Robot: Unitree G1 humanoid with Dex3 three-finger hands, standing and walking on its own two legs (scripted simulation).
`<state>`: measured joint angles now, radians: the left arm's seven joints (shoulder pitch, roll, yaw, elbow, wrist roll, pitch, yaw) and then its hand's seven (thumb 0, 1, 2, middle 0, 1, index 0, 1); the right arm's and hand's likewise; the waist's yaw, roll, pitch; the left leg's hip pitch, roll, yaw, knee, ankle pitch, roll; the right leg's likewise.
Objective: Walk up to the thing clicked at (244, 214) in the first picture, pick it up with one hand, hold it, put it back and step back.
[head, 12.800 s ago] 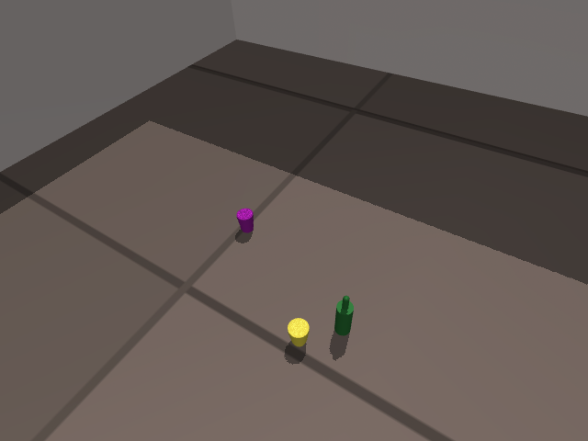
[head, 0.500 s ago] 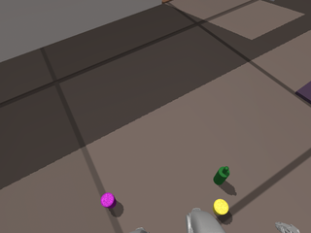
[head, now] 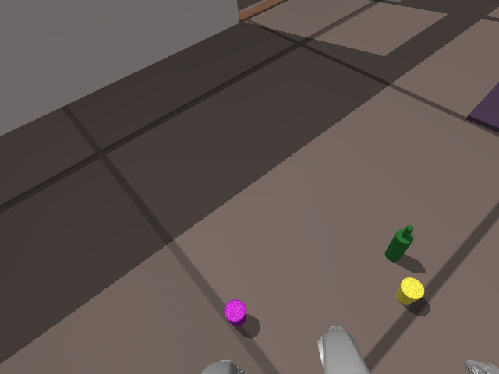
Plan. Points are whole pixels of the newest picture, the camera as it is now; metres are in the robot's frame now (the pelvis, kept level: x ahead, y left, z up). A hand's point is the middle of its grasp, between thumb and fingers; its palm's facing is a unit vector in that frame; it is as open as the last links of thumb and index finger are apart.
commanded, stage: walk up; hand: left
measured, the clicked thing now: (236, 314) +0.41 +0.14 -0.65
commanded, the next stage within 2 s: none
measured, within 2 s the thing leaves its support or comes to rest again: neither
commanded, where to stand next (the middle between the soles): +0.03 +0.07 m, yaw -14 degrees
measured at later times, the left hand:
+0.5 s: hand out of the picture +0.03 +0.36 -0.09, palm faces -0.28 -0.87 -0.40, open 7.4 cm
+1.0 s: hand out of the picture +0.12 +0.30 -0.10, palm faces -0.33 -0.86 -0.38, open 7.4 cm
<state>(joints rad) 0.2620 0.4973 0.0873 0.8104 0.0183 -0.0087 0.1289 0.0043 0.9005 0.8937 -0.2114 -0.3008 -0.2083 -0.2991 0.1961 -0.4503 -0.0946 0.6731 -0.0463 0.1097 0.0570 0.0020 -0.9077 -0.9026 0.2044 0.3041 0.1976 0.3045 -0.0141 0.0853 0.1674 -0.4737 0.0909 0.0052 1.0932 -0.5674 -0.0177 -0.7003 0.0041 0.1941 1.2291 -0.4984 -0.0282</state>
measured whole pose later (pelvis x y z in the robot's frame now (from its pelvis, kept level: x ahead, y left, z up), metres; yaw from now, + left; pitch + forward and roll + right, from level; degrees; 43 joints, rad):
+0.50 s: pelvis -0.08 +0.11 +0.05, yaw -17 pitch -3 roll -1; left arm 0.34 0.38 0.06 0.90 0.04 -0.03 0.00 0.00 0.90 0.89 -0.21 -0.30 -0.21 -0.30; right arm 0.30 -0.44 -0.06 0.84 -0.02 0.00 0.05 0.01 -0.90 -0.90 0.21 0.30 0.20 0.30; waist 0.00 0.02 0.05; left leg -0.40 0.06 0.06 0.87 -0.42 0.01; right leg -0.24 0.00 0.04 0.68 -0.42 -0.07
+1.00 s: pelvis -0.04 +0.07 +0.05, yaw -18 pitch -2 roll +0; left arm 0.18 0.39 0.07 0.97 0.02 0.01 -0.03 0.00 0.91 0.89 -0.20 -0.30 -0.20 -0.30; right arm 0.35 -0.43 -0.02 0.94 -0.01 -0.02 -0.01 0.01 -0.90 -0.90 0.21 0.30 0.20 0.31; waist -0.03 0.01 0.11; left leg -0.30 0.09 -0.01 0.80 -0.48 0.00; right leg -0.37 -0.02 0.01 0.69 -0.29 0.02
